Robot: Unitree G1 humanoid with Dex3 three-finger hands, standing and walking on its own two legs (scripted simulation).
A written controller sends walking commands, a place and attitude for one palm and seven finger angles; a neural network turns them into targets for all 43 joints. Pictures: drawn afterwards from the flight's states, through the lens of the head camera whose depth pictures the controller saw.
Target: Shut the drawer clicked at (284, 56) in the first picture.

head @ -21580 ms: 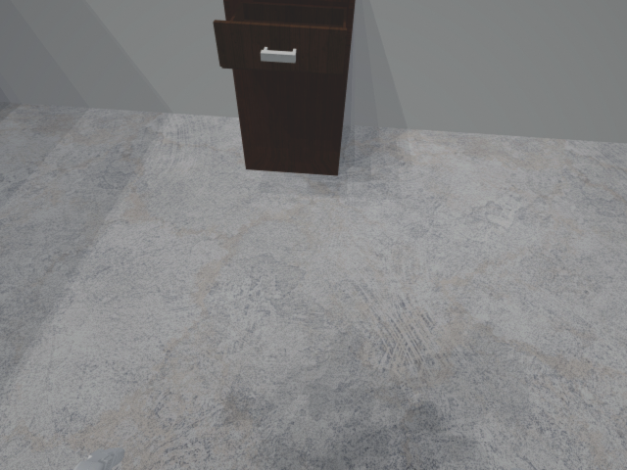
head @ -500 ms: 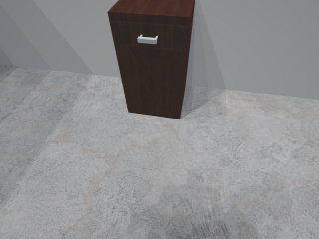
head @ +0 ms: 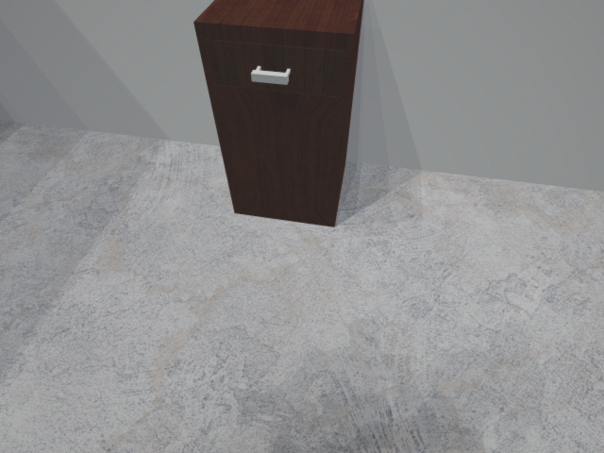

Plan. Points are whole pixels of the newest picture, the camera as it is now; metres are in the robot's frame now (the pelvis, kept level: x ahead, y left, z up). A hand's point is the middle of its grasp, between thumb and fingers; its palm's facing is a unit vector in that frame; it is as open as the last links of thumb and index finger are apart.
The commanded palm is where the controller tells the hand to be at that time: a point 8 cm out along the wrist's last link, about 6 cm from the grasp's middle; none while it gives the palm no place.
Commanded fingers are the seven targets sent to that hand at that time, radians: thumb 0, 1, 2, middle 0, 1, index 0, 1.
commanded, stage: look to check the result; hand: left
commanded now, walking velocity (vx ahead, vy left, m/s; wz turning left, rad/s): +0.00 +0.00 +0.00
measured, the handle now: (271, 73) +1.13 +0.14 -0.07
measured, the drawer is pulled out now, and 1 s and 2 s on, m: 0.00 0.00 0.00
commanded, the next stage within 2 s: stand and wait in 0.44 s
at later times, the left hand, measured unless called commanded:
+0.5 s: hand out of the picture +0.11 +0.24 -0.15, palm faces -0.02 -0.94 -0.34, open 7.4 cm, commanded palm none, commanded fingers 0.00 0.90 0.90 -0.20 -0.30 -0.20 -0.30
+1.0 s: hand out of the picture +0.12 +0.24 -0.16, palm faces -0.03 -0.94 -0.33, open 7.4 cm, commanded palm none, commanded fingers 0.00 0.90 0.90 -0.20 -0.30 -0.20 -0.30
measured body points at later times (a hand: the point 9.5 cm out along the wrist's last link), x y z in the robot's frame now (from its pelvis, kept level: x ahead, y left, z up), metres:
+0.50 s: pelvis +0.02 +0.00 +0.00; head +0.04 -0.01 +0.45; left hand +0.11 +0.29 -0.13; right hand +0.09 -0.30 -0.14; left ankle +0.00 +0.12 -0.75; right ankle +0.01 -0.11 -0.75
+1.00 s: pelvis +0.03 +0.00 +0.00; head +0.06 -0.01 +0.45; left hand +0.12 +0.29 -0.13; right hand +0.09 -0.30 -0.14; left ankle +0.00 +0.12 -0.75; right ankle +0.01 -0.11 -0.75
